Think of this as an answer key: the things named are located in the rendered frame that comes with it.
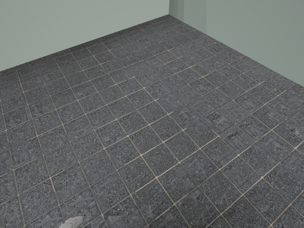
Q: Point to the left robot hand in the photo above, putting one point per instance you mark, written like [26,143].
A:
[72,222]

